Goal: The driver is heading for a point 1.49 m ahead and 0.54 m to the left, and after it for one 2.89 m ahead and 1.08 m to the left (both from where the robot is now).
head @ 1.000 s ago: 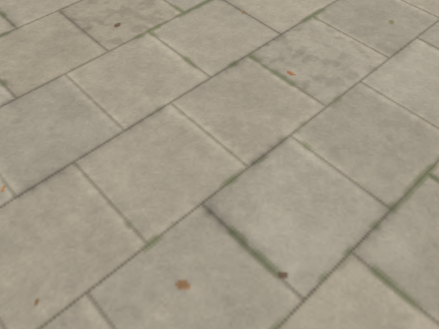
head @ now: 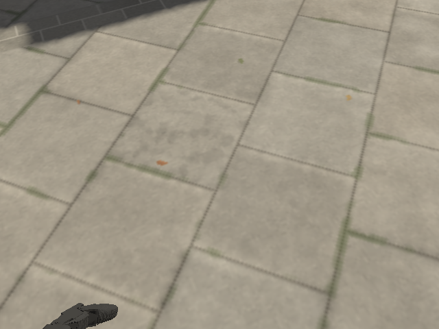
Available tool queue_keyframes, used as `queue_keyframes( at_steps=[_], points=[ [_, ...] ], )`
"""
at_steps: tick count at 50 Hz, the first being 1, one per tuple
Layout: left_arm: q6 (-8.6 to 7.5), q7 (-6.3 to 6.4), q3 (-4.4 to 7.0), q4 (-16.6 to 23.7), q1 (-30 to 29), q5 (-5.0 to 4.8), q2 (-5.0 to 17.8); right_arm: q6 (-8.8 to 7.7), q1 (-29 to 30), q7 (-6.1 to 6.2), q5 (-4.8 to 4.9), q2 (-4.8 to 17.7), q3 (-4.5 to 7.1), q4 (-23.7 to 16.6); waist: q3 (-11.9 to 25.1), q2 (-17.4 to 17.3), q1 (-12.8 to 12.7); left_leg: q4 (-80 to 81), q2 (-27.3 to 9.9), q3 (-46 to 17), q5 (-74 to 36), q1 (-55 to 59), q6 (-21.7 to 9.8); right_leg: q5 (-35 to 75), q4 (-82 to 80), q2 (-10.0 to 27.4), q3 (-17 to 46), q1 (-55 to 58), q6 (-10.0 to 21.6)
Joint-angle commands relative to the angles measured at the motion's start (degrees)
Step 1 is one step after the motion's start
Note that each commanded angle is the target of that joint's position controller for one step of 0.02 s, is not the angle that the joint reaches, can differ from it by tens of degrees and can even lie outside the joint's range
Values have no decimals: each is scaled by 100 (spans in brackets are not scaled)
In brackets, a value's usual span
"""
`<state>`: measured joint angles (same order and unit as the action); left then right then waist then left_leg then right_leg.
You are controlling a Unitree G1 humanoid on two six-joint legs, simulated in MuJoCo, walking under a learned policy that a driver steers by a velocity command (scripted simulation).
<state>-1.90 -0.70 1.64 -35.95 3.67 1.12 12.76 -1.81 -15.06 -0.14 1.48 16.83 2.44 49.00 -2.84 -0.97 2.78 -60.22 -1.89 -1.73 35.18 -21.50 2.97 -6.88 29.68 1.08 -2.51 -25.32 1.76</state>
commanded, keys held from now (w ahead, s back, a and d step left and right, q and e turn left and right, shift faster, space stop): q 0.92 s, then no key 0.08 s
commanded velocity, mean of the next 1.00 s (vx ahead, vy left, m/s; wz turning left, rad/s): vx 0.03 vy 0.00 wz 0.51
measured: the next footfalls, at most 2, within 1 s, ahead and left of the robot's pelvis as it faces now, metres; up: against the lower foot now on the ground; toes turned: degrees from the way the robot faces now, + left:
left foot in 0.30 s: +0.06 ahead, +0.14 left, +0.00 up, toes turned +13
right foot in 0.80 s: +0.14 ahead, -0.06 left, +0.00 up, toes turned +33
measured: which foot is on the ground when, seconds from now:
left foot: up 0.00-0.28, down 0.30-0.80, up 0.82-1.00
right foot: down 0.00-0.30, up 0.32-0.78, down 0.80-1.00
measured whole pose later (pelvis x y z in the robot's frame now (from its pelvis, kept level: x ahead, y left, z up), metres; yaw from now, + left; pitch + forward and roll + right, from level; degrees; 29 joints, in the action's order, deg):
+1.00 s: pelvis +0.05 +0.02 +0.01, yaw +34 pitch +2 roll +0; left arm 0.0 1.8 3.8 -43.4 7.6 0.6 14.6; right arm 3.6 -11.8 1.5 1.1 20.6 6.1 36.5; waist -2.6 -2.9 -0.3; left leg -64.3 2.9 -6.0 24.6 -30.2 5.0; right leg -13.4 24.9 0.9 -1.2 -13.4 0.9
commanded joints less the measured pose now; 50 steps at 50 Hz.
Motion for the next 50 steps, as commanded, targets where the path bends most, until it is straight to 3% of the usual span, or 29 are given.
queue_keyframes(
  at_steps=[1, 3, 5, 7, 10, 13, 14, 15, 16, 17, 18, 19, 20, 21, 23, 28, 34, 36, 38, 39, 40, 41, 42, 43, 45, 46, 48, 50],
  points=[
    [28, 72, 312, 85, 238, -13, 909, 302, -365, 174, -45, 553, 195, -267, 1048, 765, -107, -512, -286, -85, -471, -718, 237, 1725, -1177, 1555, 1159, 1279, 1226],
    [14, 122, 342, 47, -41, 56, 914, 443, -537, 258, -67, 429, 215, -297, 898, 961, 31, -404, -216, 105, -839, -361, 281, 1096, -1457, 1500, 760, 677, 1242],
    [3, 190, 355, -41, -108, 39, 902, 488, -340, 272, -91, 387, 228, -440, 844, 936, -6, -11, -287, 129, -1156, -345, 198, 649, -1540, 1540, 530, 626, 1216],
    [26, 265, 386, -146, -93, 3, 956, 492, -33, 222, -116, 327, 201, -616, 858, 903, -106, 520, -361, 166, -1398, -265, 86, 435, -1544, 1623, 407, 745, 1196],
    [107, 314, 437, -288, -38, -55, 1091, 492, 130, 109, -112, 420, 226, -786, 923, 920, -166, 1094, -335, 302, -1483, -20, -79, 304, -1436, 1798, 346, 986, 1139],
    [197, 310, 467, -406, -151, -211, 1167, 492, -152, 0, -133, 445, 285, -766, 890, 819, 51, 2285, -121, 601, -1970, 626, -394, -21, -941, 1726, 92, 1008, 770],
    [231, 309, 446, -498, -26, -258, 1031, 488, -325, -4, -176, 535, 339, -694, 793, 574, 73, 2808, 28, 560, -2225, 915, -582, -451, -457, 1488, -124, 828, 462],
    [278, 286, 408, -611, 308, -199, 788, 468, -396, 50, -211, 923, 447, -737, 501, -534, -54, 3752, -538, -530, -3164, 1147, -926, -1217, 792, 932, -670, 208, -67],
    [291, 266, 345, -390, 246, 22, 617, 447, -251, 145, -200, 1494, 520, -1005, 195, -2061, -264, 4022, -1801, -2455, -4797, 1496, -1758, -3048, 2455, 42, -757, -1358, -625],
    [260, 309, 411, -198, -390, 2, 823, 310, -377, 70, -430, 1530, 515, -1063, 504, -1613, 162, 4409, -2022, -2907, -4207, 1057, -2318, -3219, 3363, -172, 244, -1535, -521],
    [268, 339, 468, -215, -452, -115, 963, 179, -151, 33, -441, 1404, 490, -1093, 434, -1103, 15, 4447, -1712, -2494, -3619, 1028, -2068, -2672, 3656, -56, 519, -1589, -393],
    [289, 377, 512, -344, -253, -119, 992, 125, 235, 60, -289, 1243, 467, -1151, 420, -757, -202, 4354, -1429, -2104, -3313, 1073, -1703, -2081, 3628, 41, 615, -1644, -336],
    [316, 419, 541, -478, -130, -70, 1032, 125, 474, 96, -162, 993, 389, -1220, 486, -652, -279, 4273, -1285, -1860, -3378, 1073, -1500, -1765, 3609, 85, 647, -1565, -364],
    [314, 428, 553, -504, -55, -26, 1022, 134, 572, 141, -119, 895, 345, -1264, 577, -683, -342, 4210, -1162, -1699, -3661, 1013, -1448, -1491, 3695, 38, 637, -1383, -411],
    [268, 406, 539, -524, 24, -69, 914, 150, 434, 200, -142, 794, 304, -1298, 823, -579, -347, 4114, -1016, -1563, -4065, 1254, -1449, -1177, 3644, -72, 653, -1237, -471],
    [185, 355, 440, -449, -239, -119, 738, 229, 179, 296, -96, 961, 392, -1359, 850, -670, -149, 3976, -927, -1817, -3837, 1742, -1494, -1041, 2176, -168, 778, -1137, -645],
    [71, 213, 436, -470, -158, -180, 851, 341, 377, 225, -107, 1063, 452, -1553, 794, -829, -114, 3825, -829, -2416, -3959, 1289, -1629, -1383, 1125, -353, 795, -200, -620],
    [15, 164, 442, -476, -54, -195, 892, 369, 485, 206, -73, 1052, 455, -1615, 863, -862, -149, 3683, -779, -2654, -4331, 1379, -1597, -1408, 699, -393, 804, 56, -554],
    [-38, 109, 460, -538, 229, -199, 916, 408, 679, 216, -4, 1026, 450, -1687, 918, -838, -344, 3459, -590, -2723, -4425, 1332, -1415, -876, -262, -404, 728, 616, -437],
    [-54, 92, 492, -607, 448, -182, 979, 430, 769, 235, 35, 979, 437, -1735, 934, -764, -468, 3305, -397, -2630, -4021, 1072, -1203, -150, -924, -281, 693, 1175, -342],
    [-36, 113, 572, -621, 615, -110, 1271, 436, 632, 243, -4, 761, 380, -1774, 1075, -280, -408, 2756, -68, -2306, -2864, 442, -910, 338, -1056, 484, 1227, 1949, -63],
    [43, 165, 639, -541, 398, -17, 1731, 402, 220, 213, -49, 478, 314, -1814, 948, 1336, 11, 1610, 928, -1159, -490, -758, -530, 1769, -1067, 1652, 2520, 2449, 675],
    [34, 147, 599, -492, 459, 117, 1523, 337, 258, 200, -105, 971, 461, -1830, 864, 1559, -178, 284, 851, -851, 352, -1264, -232, 2160, -1171, 2344, 3212, 2091, 1460],
    [19, 169, 511, -374, 201, 69, 1248, 333, 178, 181, -90, 1282, 579, -1722, 749, 1058, -96, -460, 577, -867, -42, -1300, -96, 1982, -1121, 2172, 2736, 1943, 1452],
    [52, 220, 426, -286, -149, -68, 960, 440, 98, 193, -70, 1107, 587, -1532, 549, 781, -43, -944, 473, -725, -739, -1437, 98, 1405, -1023, 1461, 1755, 1875, 980],
    [71, 251, 401, -291, -126, -102, 951, 482, 122, 177, -58, 953, 544, -1548, 480, 800, -101, -1105, 447, -651, -943, -1514, 185, 1574, -1024, 1377, 1515, 1868, 984],
    [129, 290, 401, -364, 145, -65, 1017, 475, 380, 157, -18, 681, 441, -1695, 470, 880, -273, -738, 433, -392, -1130, -1444, 267, 1751, -1090, 1203, 1180, 1934, 1069],
    [171, 305, 420, -416, 373, -49, 1107, 449, 612, 162, -35, 549, 366, -1815, 587, 986, -439, -98, 348, -318, -1089, -1390, 314, 1888, -1055, 1292, 1140, 2288, 1171]
  ],
)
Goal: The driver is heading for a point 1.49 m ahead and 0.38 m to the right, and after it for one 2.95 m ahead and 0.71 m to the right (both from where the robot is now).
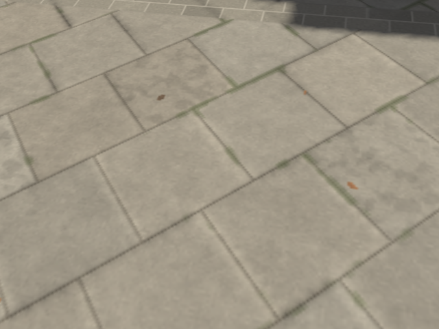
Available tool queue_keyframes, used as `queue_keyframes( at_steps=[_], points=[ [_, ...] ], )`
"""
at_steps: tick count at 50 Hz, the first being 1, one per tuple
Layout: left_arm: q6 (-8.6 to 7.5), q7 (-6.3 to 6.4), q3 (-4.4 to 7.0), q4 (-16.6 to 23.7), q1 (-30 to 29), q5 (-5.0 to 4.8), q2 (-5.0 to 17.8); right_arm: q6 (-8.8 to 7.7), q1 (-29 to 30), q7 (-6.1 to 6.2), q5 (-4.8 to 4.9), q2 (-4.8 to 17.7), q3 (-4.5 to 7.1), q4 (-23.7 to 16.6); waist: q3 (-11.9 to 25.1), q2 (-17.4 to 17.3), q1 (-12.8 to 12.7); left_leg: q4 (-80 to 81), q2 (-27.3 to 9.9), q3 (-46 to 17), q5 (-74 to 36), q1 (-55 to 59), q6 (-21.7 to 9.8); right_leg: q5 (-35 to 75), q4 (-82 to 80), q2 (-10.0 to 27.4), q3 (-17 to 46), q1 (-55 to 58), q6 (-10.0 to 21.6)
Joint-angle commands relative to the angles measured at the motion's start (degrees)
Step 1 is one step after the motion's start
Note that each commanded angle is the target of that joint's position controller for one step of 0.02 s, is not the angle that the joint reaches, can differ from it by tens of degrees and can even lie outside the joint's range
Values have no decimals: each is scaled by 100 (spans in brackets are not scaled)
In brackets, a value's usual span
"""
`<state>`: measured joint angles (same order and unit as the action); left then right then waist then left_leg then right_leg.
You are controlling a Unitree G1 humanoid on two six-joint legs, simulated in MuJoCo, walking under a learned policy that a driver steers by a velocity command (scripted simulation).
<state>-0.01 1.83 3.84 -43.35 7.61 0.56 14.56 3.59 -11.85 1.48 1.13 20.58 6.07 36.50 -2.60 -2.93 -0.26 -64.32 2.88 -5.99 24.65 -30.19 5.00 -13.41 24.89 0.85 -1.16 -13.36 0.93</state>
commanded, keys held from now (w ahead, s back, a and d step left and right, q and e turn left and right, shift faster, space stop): no key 0.28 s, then e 0.54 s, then w+e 0.18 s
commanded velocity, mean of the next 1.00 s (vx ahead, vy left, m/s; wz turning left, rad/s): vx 0.03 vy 0.00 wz -0.19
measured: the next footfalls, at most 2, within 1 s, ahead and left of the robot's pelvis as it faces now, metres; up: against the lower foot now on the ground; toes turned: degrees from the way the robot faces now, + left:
left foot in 0.20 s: +0.03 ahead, +0.15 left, +0.00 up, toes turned +1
right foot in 0.70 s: +0.03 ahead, -0.09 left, +0.00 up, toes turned -10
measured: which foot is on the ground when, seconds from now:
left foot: up 0.00-0.18, down 0.20-0.70, up 0.72-1.00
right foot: down 0.00-0.46, up 0.48-0.68, down 0.70-1.00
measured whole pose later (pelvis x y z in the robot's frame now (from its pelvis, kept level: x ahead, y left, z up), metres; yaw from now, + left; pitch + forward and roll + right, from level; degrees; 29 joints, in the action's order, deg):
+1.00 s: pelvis +0.02 -0.03 +0.01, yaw -17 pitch +2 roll +3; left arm -0.9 1.2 2.4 -39.8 15.4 -0.8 16.3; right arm -0.8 -7.4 1.8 0.3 18.7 5.6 40.3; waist -1.0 -1.5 -1.3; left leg -53.6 -0.8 -4.9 12.7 -29.7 4.0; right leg -10.8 20.3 -3.8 5.8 -11.1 5.8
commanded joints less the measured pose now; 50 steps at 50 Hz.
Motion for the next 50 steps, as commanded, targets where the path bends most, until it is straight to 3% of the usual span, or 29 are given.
queue_keyframes(
  at_steps=[1, 3, 6, 8, 9, 10, 11, 12, 13, 15, 17, 18, 19, 20, 23, 26, 28, 30, 32, 34, 35, 36, 37, 38, 40, 42, 43, 45, 50],
  points=[
    [-4, 43, 213, 320, -24, -5, 986, -99, 324, -7, -34, 124, -33, -593, 634, 1209, -151, 686, -205, 162, 3, -318, 109, 2558, -541, 1346, 950, 1130, 1263],
    [17, -9, 241, 328, -119, -42, 1120, -113, 359, -35, -80, 23, -109, -626, 691, 1301, -166, 1463, -314, 374, 74, 301, 54, 2588, -520, 1367, 800, 918, 1257],
    [33, -86, 234, 250, -48, -120, 1203, -109, 243, -63, -52, 115, -101, -570, 676, 1383, -168, 2507, -263, 625, -182, 990, -60, 2525, -405, 1420, 835, 752, 1239],
    [38, -104, 171, 190, -119, -208, 1125, -118, -121, -89, -67, 66, -98, -389, 629, 1259, 73, 3978, -152, 794, -1275, 1799, -302, 2257, -103, 1294, 731, 487, 1010],
    [4, -118, 103, 58, 147, -219, 958, -123, -154, -80, -94, 161, -85, -376, 623, 1070, 85, 4594, -224, 610, -1909, 2388, -471, 1813, 41, 1150, 636, 167, 672],
    [-60, -162, -9, 51, 343, -25, 675, -121, -239, -27, -128, 472, -42, -434, 953, 264, -44, 4491, -1023, -360, -3354, 3242, -679, 758, 654, 792, 295, -373, 155],
    [-133, -208, -115, 118, 512, 135, 363, -109, 137, 7, -228, 669, -58, -567, 943, -1006, -362, 4224, -1920, -1179, -4323, 3093, -1382, -1042, 974, 309, -126, -905, -307],
    [-106, -145, -66, 171, 51, 72, 645, -189, 196, -56, -289, 257, -152, -552, 928, -861, 8, 4376, -1968, -1276, -3458, 2508, -1835, -1493, 1141, 322, 103, -678, -456],
    [-79, -127, -30, 170, -77, 1, 772, -267, 335, -99, -313, 96, -215, -493, 724, -725, -36, 4448, -1701, -1089, -2878, 2363, -1722, -1270, 1140, 323, 132, -630, -469],
    [-17, -101, -49, -9, 54, 23, 695, -366, 552, -101, -269, 21, -254, -413, 586, -784, -108, 4430, -1352, -679, -2347, 2210, -1350, -568, 673, 330, 181, -394, -482],
    [-3, -143, -90, -103, 200, 41, 697, -411, 474, -93, -271, -26, -277, -277, 539, -584, -169, 4338, -1053, -290, -1913, 1987, -1017, 564, 160, 355, 214, 134, -465],
    [-1, -156, -85, -86, 194, 11, 809, -406, 394, -81, -288, 29, -257, -232, 475, -472, -101, 4307, -920, -192, -1410, 1963, -905, 866, 115, 387, 241, 142, -407],
    [-3, -156, -11, -127, 132, -76, 1104, -363, 307, -53, -290, 123, -218, -283, 215, -152, 73, 4360, -794, -78, -1085, 1960, -834, 720, 284, 321, 264, -254, -264],
    [-11, -157, 7, -89, 13, -130, 1098, -324, 290, -13, -289, 263, -179, -276, 76, -50, 70, 4335, -857, -102, -1084, 2029, -852, 652, 406, 251, 259, -500, -171],
    [-7, -138, 16, -50, 45, -127, 932, -252, 155, 88, -206, 454, -55, -246, 176, -186, 78, 4324, -1384, -322, -1916, 2259, -1257, 381, 971, 152, 147, -861, -255],
    [81, -170, 57, 14, 175, -143, 834, -247, 274, 130, -196, 364, -33, -323, 351, -556, 96, 4374, -2097, -664, -2903, 2269, -1821, -1496, 2334, 177, 89, -1239, -270],
    [168, -209, 77, 125, 107, -184, 761, -312, 395, 108, -178, 382, -12, -311, 307, -341, 79, 4359, -2371, -618, -3555, 2295, -2000, -2075, 2897, 368, 202, -1552, -261],
    [224, -237, 81, 141, 208, -175, 752, -334, 653, 81, -126, 461, 35, -298, 407, -265, -1, 4227, -2236, -228, -3807, 2232, -1867, -1650, 2580, 382, 77, -1264, -276],
    [243, -296, 99, 158, 390, -180, 778, -293, 811, 76, -66, 495, 54, -261, 547, -402, -95, 3954, -2074, 148, -3804, 2161, -1658, -1078, 1962, 234, -173, -785, -232],
    [230, -338, 157, 107, 760, -178, 827, -241, 773, 91, 26, 415, 45, -154, 666, -341, -271, 3279, -1786, 630, -3109, 1887, -1241, 39, 716, -94, -418, 26, -35],
    [205, -286, 272, 155, 845, -137, 1173, -249, 359, 73, -30, 228, 10, -27, 656, 497, -180, 2242, -1353, 1145, -1909, 1288, -748, 1412, 14, 160, 345, 645, 230],
    [145, -186, 436, 389, 846, -88, 2021, -253, 427, 64, -357, -137, -135, -305, 594, 2227, 4, 347, -433, 1369, 1401, -496, -56, 3964, -244, 1839, 2903, 1427, 1191],
    [9, -272, 340, 504, 1052, 159, 1847, -288, 872, 115, -214, 77, -86, -404, 1204, 1555, -442, -557, -173, 263, 1854, -659, -95, 3651, -514, 2274, 3559, 1219, 2060],
    [-108, -306, 296, 551, 792, 148, 1700, -276, 926, 143, -68, 278, -27, -366, 893, 1008, -312, -862, -302, 107, 1418, -852, -165, 3123, -534, 2033, 3061, 1125, 1946],
    [-128, -219, 218, 607, 331, -98, 1382, -252, 821, 222, -132, 392, 40, -163, 581, 549, -103, -547, -519, 45, 404, -987, -212, 2318, -460, 1497, 2389, 1005, 1341],
    [-68, -124, 159, 638, 373, -172, 1254, -262, 580, 191, -136, 362, 62, -92, 732, 746, 13, -394, -464, 80, -273, -605, -149, 1717, -642, 1123, 2106, 872, 1177],
    [-64, -93, 150, 642, 519, -182, 1204, -294, 509, 140, -104, 313, 59, -72, 811, 807, -15, -255, -452, 95, -550, -663, -144, 724, -826, 1031, 2157, 1030, 1180],
    [-96, -63, 131, 676, 692, -176, 1151, -377, 674, 72, -66, 298, 60, -90, 573, 873, -136, 280, -459, 75, -946, -968, -151, -1032, -1261, 993, 2456, 1169, 1194],
    [-188, -9, 169, 635, 984, -129, 1236, -674, 1040, 3, -94, 237, 54, -116, 220, 965, -280, 1683, -432, -28, -1457, -1165, -49, -977, -1478, 963, 2628, 1386, 1186]
  ],
)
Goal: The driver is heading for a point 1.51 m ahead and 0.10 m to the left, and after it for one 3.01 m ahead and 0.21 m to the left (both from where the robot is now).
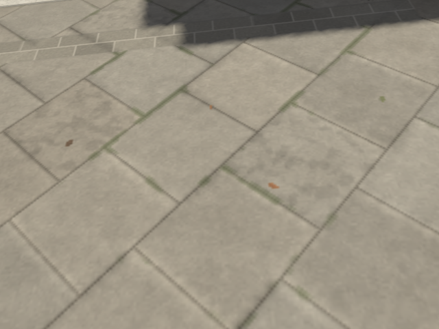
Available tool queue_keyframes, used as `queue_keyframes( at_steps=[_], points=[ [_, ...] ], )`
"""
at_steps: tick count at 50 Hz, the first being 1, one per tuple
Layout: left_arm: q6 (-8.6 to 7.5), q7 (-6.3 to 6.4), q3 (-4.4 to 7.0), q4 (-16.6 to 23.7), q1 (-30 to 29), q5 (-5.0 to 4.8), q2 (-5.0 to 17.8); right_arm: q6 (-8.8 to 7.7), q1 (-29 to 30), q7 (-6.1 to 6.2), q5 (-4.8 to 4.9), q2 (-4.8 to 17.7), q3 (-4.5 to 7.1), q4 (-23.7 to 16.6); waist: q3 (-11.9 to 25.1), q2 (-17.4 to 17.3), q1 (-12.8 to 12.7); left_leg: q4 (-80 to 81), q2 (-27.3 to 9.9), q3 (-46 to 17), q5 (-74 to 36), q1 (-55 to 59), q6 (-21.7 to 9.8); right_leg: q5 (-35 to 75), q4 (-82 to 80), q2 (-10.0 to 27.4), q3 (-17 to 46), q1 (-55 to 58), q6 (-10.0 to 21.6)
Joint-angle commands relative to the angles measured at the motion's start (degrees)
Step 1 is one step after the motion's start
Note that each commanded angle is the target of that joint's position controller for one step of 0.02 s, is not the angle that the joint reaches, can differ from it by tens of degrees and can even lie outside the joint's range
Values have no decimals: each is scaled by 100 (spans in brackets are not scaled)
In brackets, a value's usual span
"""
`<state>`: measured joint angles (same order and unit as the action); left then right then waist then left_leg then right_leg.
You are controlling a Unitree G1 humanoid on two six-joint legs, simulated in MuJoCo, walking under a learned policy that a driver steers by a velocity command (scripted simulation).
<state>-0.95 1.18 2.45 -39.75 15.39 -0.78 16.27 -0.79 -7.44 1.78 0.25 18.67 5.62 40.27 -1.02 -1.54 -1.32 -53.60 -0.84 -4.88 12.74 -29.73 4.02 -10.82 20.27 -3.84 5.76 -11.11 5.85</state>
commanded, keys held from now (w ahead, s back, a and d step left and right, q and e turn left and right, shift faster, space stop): w+e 0.26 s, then w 0.36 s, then w+q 0.38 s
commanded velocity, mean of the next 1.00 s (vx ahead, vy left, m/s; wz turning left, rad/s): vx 0.44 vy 0.00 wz -0.17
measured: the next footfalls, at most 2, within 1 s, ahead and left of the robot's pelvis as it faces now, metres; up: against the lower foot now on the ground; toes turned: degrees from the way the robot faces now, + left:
left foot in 0.32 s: +0.24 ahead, +0.14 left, +0.00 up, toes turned -17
right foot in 0.76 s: +0.47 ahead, -0.18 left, +0.00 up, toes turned -13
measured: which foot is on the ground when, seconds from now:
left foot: up 0.00-0.30, down 0.32-0.78, up 0.80-1.00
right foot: down 0.00-0.32, up 0.34-0.74, down 0.76-1.00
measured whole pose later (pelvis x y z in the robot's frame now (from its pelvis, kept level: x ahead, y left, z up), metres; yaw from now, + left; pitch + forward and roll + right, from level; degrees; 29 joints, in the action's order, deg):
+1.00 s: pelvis +0.45 -0.08 -0.01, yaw -7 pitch +1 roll -2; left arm -5.6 -1.1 3.5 -42.7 15.9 0.6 15.5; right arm -1.9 -14.4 0.1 1.7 18.8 3.5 43.4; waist -2.2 -2.9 -1.3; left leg -63.6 -5.2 -3.4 14.9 -34.7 0.6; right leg -10.6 18.7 -1.6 -7.0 -8.9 2.6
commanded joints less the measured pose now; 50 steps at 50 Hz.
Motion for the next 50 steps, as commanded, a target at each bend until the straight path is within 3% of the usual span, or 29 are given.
queue_keyframes(
  at_steps=[1, 10, 13, 15, 16, 17, 18, 19, 20, 21, 23, 26, 29, 32, 35, 36, 37, 38, 39, 40, 41, 42, 43, 44, 46, 47, 50],
  points=[
    [-102, 59, 316, 266, 228, 1, 1081, -285, 636, -43, -4, 401, 90, -485, 37, 852, -189, 866, -44, -140, -340, -1122, 72, -1164, -1003, 1393, 1910, 1092, 690],
    [-93, 9, 368, 203, 424, -68, 1161, -646, 1082, -257, 93, 359, 11, -576, -107, 893, -351, 2397, 212, -110, -449, -25, -39, -980, -611, 1190, 2250, 429, 741],
    [-71, -21, 350, 229, 343, -73, 1065, -734, 753, -276, 129, 515, 66, -522, -25, 1018, -111, 2736, 277, -14, -412, 902, -212, -562, -328, 1123, 2482, 188, 626],
    [-75, -21, 252, 239, 293, -44, 735, -772, -27, -237, 61, 624, 135, -303, 313, 950, 293, 3105, 96, 76, -689, 2171, -471, -43, 343, 859, 2173, -125, 358],
    [-103, -37, 136, 291, 271, 38, 407, -776, -766, -188, -29, 834, 190, -215, 868, 444, 618, 3136, -648, -701, -240, 3315, -830, -235, 1641, 527, 1664, -651, 107],
    [-161, -12, 37, 468, 706, -64, 102, -717, -1391, -207, -134, 1429, 313, -28, 1334, -1177, 449, 3581, -1820, -2968, 901, 4627, -1728, -1927, 3441, -348, 755, -2233, -319],
    [-203, 21, 129, 401, 780, -176, 626, -688, -1443, -283, 6, 1114, 270, 78, 917, -1244, 466, 3961, -2187, -4030, 2244, 4477, -1975, -2298, 4368, -30, 624, -3248, -428],
    [-219, 15, 209, 335, 418, -168, 935, -667, -1241, -283, 66, 691, 147, 31, 208, -756, 530, 4014, -1954, -3410, 2277, 3953, -1825, -1817, 4691, 213, 675, -3522, -415],
    [-226, 3, 202, 328, 179, -105, 890, -634, -1063, -272, 28, 521, 79, -1, -79, -489, 490, 4043, -1671, -2715, 1690, 3599, -1677, -1379, 4750, 367, 505, -3512, -427],
    [-259, -28, 193, 377, -32, -28, 822, -605, -968, -261, -6, 395, 22, 16, -213, -356, 451, 4115, -1476, -2261, 1066, 3305, -1632, -1070, 4615, 488, 400, -3487, -439],
    [-307, -120, 169, 429, -156, -6, 658, -587, -889, -232, -60, 293, -56, 38, -185, -480, 308, 4292, -1191, -1600, 183, 2862, -1545, -702, 4213, 719, 186, -3131, -465],
    [-329, -184, 52, 578, -486, 55, 374, -586, -971, -219, 42, 474, -41, 146, -224, -476, 326, 4510, -1101, -1052, -772, 2552, -1674, -368, 3478, 835, -215, -3061, -632],
    [-399, -243, -59, 742, -1041, 66, 180, -536, -1092, -202, 85, 659, -27, 263, -242, -354, 489, 4521, -939, -487, -1473, 2362, -1571, 484, 2280, 796, -447, -2644, -681],
    [-445, -309, -59, 877, -1542, 8, 220, -476, -1461, -207, 139, 750, -44, 430, -261, -350, 647, 4479, -995, -374, -1679, 2273, -1477, 1103, 1506, 598, -580, -2024, -649],
    [-489, -357, 41, 981, -1627, -26, 445, -383, -1612, -185, 176, 824, -44, 539, -268, -398, 451, 4180, -1229, -592, -2065, 2672, -1325, 904, 1026, 486, -453, -1691, -462],
    [-501, -350, 102, 949, -1429, -23, 569, -353, -1589, -171, 170, 901, -26, 542, -139, -427, 278, 3903, -1240, -587, -2618, 2749, -1252, 762, 921, 413, -482, -1298, -372],
    [-500, -317, 200, 818, -921, -10, 725, -330, -1519, -160, 164, 933, -29, 531, 181, -393, -61, 3294, -1088, -432, -3365, 2667, -1134, 770, 732, 300, -584, -482, -238],
    [-479, -257, 329, 631, -142, 17, 960, -331, -1509, -158, 114, 839, -79, 490, 715, -340, -469, 2293, -805, -252, -3455, 2213, -967, 845, 746, 426, -540, 772, -79],
    [-429, -163, 449, 518, 913, 125, 1415, -352, -1496, -162, -67, 420, -237, 276, 1686, 347, -848, 466, -396, -62, -1668, 1057, -744, 826, 989, 1669, 681, 2506, 280],
    [-376, -205, 455, 430, 1031, 199, 1631, -417, -2395, -157, 83, -193, -403, 241, 2573, 1966, -377, -1293, 324, -34, 2062, -548, -494, -541, 263, 2943, 3207, 3654, 1030],
    [-363, -210, 330, 439, 922, 144, 1037, -431, -2057, -163, 237, 493, -240, 341, 2024, 1359, -558, -1910, 53, -418, 1949, -1049, -484, -1189, -138, 2715, 3346, 3132, 892],
    [-362, -192, 253, 403, 578, 81, 806, -421, -1526, -173, 301, 679, -161, 193, 1131, 1067, -499, -1965, -180, -250, 1426, -1357, -493, -945, -213, 2527, 2344, 2426, 702],
    [-379, -203, 213, 386, 242, 95, 690, -408, -1266, -156, 235, 601, -173, 158, 715, 700, -338, -1795, -395, -139, 984, -1183, -469, -324, -367, 2269, 1714, 1715, 612],
    [-403, -222, 194, 356, -12, 135, 575, -375, -1163, -154, 157, 534, -153, 140, 444, 681, -164, -1579, -531, -124, 701, -1004, -447, 116, -555, 2080, 1260, 1172, 580],
    [-507, -235, 194, 283, -278, 174, 440, -225, -1332, -169, 182, 292, -166, 197, 265, 782, 106, -1431, -671, -120, 383, -529, -409, 569, -952, 1897, 595, 538, 576],
    [-563, -235, 211, 218, -325, 147, 433, -161, -1316, -170, 175, 182, -182, 182, 171, 706, 167, -1365, -698, -109, 334, -513, -375, 802, -1086, 1908, 364, 372, 619],
    [-637, -201, 282, 38, -366, 139, 570, -77, -937, -166, 110, 125, -184, -17, -143, 510, 212, -830, -730, -194, -236, -894, -287, 1269, -1322, 1918, -245, 285, 625]
  ],
)
Keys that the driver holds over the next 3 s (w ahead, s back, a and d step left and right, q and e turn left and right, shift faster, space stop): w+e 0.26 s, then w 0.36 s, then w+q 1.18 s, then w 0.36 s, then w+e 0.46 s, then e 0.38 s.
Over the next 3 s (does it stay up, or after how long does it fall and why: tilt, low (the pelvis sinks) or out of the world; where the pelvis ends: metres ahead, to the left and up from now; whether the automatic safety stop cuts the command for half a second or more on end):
stays up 1.44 0.17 -0.02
